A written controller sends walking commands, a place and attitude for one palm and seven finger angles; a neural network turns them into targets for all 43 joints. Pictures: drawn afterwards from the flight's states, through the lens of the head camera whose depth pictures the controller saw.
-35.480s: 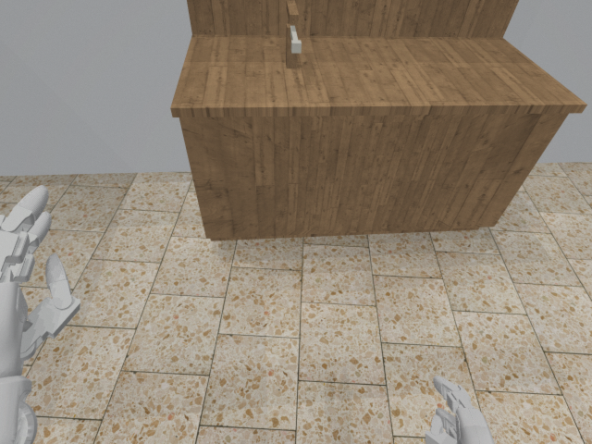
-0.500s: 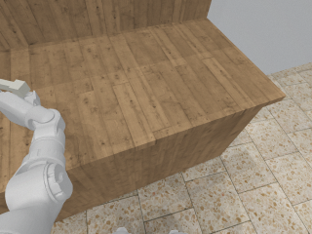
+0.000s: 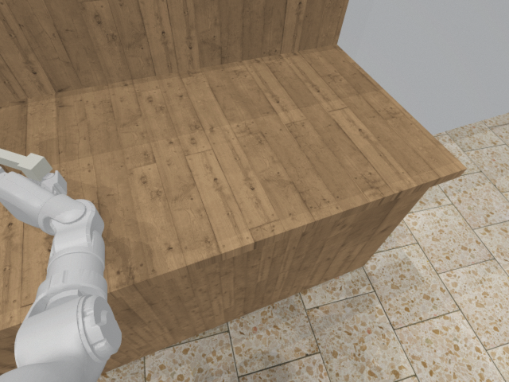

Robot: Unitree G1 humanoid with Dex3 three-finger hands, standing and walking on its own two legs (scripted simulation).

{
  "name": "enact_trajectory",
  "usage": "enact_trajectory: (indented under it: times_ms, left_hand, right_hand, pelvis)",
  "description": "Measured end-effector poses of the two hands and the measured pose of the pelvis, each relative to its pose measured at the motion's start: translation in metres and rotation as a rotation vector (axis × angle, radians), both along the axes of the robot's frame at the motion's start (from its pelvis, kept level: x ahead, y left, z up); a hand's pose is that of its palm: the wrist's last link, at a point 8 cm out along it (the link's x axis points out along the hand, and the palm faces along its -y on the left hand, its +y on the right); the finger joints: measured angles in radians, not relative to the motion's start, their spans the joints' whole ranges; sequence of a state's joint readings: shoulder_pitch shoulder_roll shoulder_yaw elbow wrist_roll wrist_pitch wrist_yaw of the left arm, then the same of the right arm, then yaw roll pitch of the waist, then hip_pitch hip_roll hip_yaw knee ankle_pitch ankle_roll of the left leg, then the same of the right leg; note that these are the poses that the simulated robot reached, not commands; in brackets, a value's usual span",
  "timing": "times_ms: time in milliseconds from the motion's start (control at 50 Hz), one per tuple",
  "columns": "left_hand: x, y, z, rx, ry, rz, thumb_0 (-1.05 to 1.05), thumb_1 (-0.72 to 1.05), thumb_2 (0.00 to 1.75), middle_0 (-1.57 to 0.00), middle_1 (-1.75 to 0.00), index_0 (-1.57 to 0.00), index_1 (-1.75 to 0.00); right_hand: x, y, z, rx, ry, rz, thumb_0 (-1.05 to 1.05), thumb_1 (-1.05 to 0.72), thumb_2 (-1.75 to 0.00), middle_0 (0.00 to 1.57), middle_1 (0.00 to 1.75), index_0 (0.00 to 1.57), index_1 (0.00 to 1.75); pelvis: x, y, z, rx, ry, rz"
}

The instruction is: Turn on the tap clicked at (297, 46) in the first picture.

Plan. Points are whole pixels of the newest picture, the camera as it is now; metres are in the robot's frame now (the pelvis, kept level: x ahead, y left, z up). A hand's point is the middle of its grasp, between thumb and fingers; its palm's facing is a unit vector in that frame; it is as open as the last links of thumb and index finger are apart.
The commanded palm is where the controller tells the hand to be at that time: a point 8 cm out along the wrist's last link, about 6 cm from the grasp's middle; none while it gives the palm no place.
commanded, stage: lift the hand up off the lever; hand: left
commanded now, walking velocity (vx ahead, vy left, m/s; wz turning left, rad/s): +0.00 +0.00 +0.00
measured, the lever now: (35, 167) +0.43 +0.33 +0.09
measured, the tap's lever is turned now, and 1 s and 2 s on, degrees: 50 41 37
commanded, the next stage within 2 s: draw the hand back beside the body in 1.86 s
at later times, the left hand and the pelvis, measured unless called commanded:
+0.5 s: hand (51, 178) +0.42 +0.30 +0.08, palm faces +0.88 -0.48 -0.07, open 8.5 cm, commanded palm +0.38 +0.30 +0.12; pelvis +0.00 +0.01 +0.00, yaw +1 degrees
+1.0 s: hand (47, 180) +0.40 +0.30 +0.10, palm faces +0.89 -0.46 -0.07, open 9.0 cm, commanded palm +0.37 +0.30 +0.14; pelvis -0.01 -0.01 +0.01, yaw +1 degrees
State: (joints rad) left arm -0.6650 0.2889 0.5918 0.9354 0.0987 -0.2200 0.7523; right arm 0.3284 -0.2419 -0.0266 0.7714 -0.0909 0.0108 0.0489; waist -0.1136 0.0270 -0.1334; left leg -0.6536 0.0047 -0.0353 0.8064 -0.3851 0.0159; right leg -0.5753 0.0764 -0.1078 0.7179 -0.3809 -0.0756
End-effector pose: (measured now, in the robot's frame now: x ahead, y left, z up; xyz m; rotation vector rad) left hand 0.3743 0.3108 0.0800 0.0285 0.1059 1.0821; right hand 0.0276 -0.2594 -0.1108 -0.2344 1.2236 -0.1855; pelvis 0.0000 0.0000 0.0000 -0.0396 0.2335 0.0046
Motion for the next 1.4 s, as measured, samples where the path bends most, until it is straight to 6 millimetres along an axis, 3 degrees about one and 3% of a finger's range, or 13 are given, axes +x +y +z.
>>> enact_trajectory:
  times_ms: [180,320,720,960,1400]
  left_hand:
    - [-0.005,0.002,0.002,-0.014,0.003,-0.012,0.21,0.89,0.84,-0.15,-0.15,-0.14,-0.15]
    - [-0.008,0.003,0.004,-0.025,0.007,-0.01,0.23,0.89,0.83,-0.16,-0.15,-0.15,-0.15]
    - [-0.02,-0.006,0.015,-0.035,0.005,0.0,0.34,0.96,0.84,-0.16,-0.15,-0.15,-0.15]
    - [-0.029,-0.008,0.023,-0.035,0.015,0.013,0.41,0.95,0.83,-0.15,-0.15,-0.15,-0.15]
    - [-0.024,-0.009,0.028,-0.056,0.026,0.018,0.47,0.94,0.85,-0.15,-0.15,-0.15,-0.15]
  right_hand:
    - [0.03,0.007,0.003,0.001,-0.067,0.03,0.01,-0.91,-0.9,0.2,0.3,0.2,0.3]
    - [0.041,0.013,0.004,0.01,-0.09,0.044,0.01,-0.91,-0.9,0.2,0.3,0.2,0.3]
    - [0.029,0.012,0.001,0.025,-0.1,0.047,0.01,-0.91,-0.9,0.2,0.3,0.2,0.3]
    - [0.037,0.0,0.007,0.006,-0.161,0.057,0.01,-0.91,-0.9,0.2,0.3,0.2,0.3]
    - [0.038,-0.009,0.012,-0.013,-0.182,0.032,0.01,-0.91,-0.9,0.2,0.3,0.2,0.3]
  pelvis:
    - [0.004,0.004,0.003,0.002,-0.017,0.005]
    - [0.004,0.006,0.004,0.003,-0.025,0.008]
    - [-0.003,0.003,0.006,0.01,-0.054,0.008]
    - [-0.009,-0.007,0.008,0.017,-0.075,0.01]
    - [-0.006,-0.014,0.011,0.026,-0.081,-0.003]
